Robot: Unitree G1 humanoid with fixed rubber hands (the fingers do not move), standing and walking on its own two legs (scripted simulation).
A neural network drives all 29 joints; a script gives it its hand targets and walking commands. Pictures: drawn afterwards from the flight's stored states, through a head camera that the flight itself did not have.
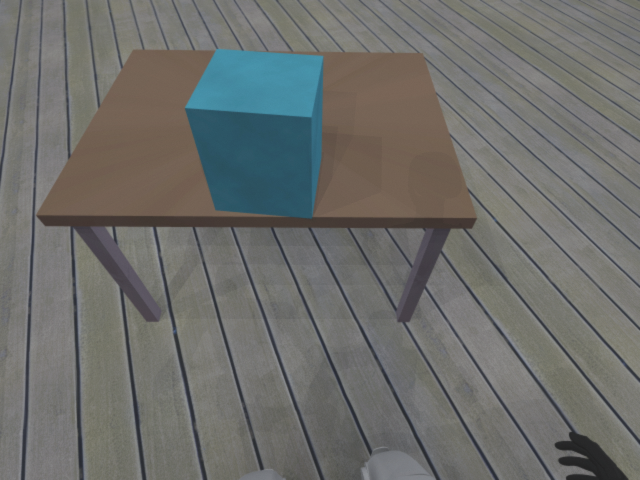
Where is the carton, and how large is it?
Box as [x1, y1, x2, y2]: [185, 49, 322, 218]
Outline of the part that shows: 216,49 185,107 215,209 311,218 321,154 322,56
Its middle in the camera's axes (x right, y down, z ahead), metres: -0.11 -0.22 +0.79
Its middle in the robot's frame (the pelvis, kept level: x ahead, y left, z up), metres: +0.75 +0.10 -0.04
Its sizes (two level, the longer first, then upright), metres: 0.210 0.200 0.250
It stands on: a table, 0.57 m high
